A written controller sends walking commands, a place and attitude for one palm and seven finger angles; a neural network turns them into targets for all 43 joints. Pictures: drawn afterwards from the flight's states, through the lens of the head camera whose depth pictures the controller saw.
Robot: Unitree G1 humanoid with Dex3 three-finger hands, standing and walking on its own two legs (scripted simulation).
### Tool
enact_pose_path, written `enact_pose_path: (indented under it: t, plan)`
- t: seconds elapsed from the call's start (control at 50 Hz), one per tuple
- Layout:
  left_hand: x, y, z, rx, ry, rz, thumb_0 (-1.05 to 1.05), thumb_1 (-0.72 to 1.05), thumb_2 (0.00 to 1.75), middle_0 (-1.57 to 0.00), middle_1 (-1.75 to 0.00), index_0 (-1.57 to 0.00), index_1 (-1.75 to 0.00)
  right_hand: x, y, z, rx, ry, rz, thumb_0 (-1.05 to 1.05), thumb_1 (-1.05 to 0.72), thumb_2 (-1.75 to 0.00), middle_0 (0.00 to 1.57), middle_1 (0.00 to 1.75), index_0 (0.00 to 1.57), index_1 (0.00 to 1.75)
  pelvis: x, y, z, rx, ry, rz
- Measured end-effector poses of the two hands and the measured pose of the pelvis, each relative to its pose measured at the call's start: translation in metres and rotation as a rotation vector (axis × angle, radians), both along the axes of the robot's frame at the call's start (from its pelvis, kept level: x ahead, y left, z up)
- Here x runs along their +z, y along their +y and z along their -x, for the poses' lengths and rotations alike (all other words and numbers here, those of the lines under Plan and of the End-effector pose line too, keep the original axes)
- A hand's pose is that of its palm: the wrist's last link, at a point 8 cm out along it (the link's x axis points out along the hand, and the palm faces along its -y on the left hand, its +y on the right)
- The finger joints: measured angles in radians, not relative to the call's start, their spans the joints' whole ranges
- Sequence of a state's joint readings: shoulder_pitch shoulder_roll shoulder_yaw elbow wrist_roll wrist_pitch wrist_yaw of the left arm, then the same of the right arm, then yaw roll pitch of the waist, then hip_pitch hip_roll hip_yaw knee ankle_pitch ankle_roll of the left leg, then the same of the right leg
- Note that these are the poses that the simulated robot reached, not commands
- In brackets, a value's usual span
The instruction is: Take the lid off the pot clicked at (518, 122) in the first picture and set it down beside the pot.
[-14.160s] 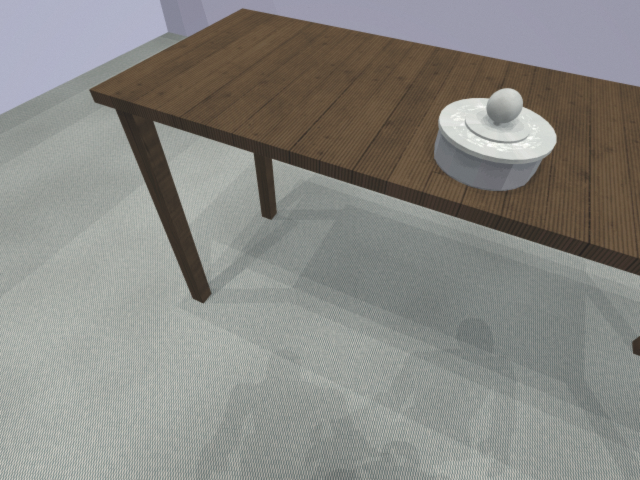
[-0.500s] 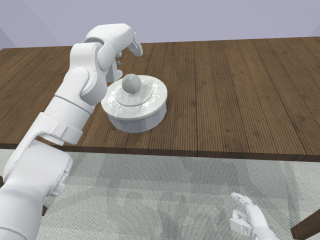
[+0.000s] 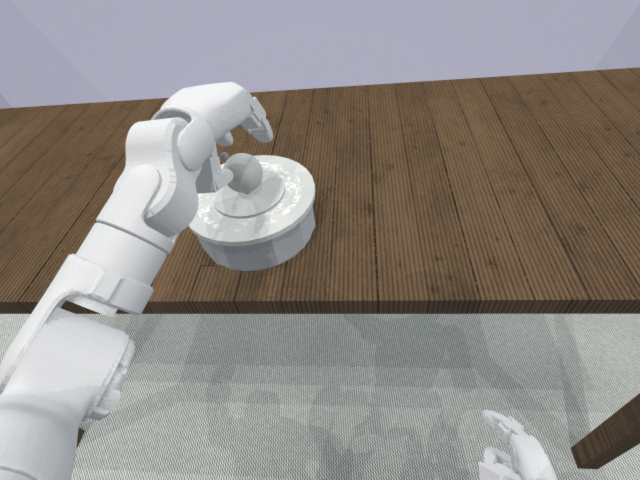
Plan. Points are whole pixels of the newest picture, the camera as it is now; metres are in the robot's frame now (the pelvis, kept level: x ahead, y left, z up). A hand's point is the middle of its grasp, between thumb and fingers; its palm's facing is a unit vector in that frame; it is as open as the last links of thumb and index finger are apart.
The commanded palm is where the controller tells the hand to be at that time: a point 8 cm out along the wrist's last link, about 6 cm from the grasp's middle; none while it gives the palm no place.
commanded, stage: lower the open fingers around the knob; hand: left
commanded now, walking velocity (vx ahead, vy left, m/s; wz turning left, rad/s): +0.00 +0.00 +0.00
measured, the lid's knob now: (242, 173) +0.46 +0.12 +0.17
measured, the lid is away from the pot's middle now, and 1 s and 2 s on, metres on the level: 0.00 0.00 0.00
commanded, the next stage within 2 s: close the fingers and squeeze the knob in 0.86 s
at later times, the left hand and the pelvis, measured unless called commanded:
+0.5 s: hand (228, 177) +0.41 +0.12 +0.20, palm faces -0.18 -0.07 -0.98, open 10.2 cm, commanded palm +0.40 +0.12 +0.25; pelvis +0.00 +0.00 +0.00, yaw +1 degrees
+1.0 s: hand (230, 182) +0.42 +0.12 +0.19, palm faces -0.20 -0.10 -0.97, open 10.2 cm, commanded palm +0.40 +0.13 +0.25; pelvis +0.01 +0.00 +0.00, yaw +0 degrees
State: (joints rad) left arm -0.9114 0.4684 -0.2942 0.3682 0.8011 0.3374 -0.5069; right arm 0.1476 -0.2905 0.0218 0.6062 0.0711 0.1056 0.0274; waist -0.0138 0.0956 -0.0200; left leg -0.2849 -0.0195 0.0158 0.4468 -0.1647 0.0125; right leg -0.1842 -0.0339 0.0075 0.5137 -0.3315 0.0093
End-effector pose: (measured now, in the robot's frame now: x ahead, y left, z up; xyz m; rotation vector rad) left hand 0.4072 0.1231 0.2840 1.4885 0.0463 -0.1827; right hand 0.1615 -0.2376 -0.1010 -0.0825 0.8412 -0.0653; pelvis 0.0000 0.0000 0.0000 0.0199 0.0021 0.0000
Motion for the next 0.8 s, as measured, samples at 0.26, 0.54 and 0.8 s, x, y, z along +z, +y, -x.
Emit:
enact_pose_path:
  t: [0.26,0.54,0.8]
  plan:
    - [-0.014,0.002,0.011,0.002,0.006,0.001,0.0,-0.42,1.73,-0.88,-0.08,-0.88,-0.09,0.009,0.013,-0.027,0.05,-0.055,-0.025,0.01,-0.91,-0.9,0.2,0.3,0.2,0.3,-0.001,-0.001,0.001,0.011,-0.002,0.002]
    - [-0.031,0.0,0.0,0.045,0.046,-0.011,0.0,-0.42,1.73,-0.85,-0.07,-0.87,-0.08,0.002,0.018,-0.019,0.052,-0.007,-0.021,0.01,-0.91,-0.9,0.2,0.3,0.2,0.3,-0.001,-0.002,0.001,0.018,0.007,0.003]
    - [-0.039,0.002,-0.007,0.026,0.067,0.017,0.0,-0.42,1.73,-0.87,-0.08,-0.88,-0.08,-0.007,0.0,0.004,-0.01,0.048,-0.001,0.01,-0.91,-0.9,0.2,0.3,0.2,0.3,0.0,-0.001,-0.007,0.004,0.006,0.002]
